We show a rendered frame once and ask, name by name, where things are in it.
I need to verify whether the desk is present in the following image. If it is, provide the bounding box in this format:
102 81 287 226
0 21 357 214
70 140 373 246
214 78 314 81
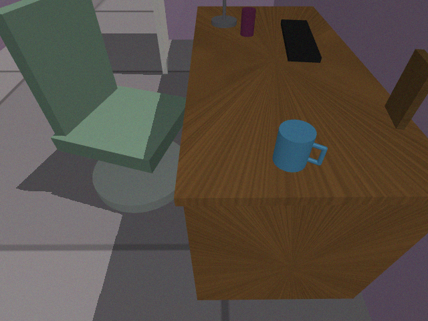
174 7 428 300

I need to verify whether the office chair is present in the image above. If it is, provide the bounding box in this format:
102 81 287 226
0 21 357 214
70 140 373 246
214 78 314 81
0 0 186 213

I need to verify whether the desk lamp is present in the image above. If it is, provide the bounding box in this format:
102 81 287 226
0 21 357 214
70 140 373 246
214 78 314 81
211 0 237 28

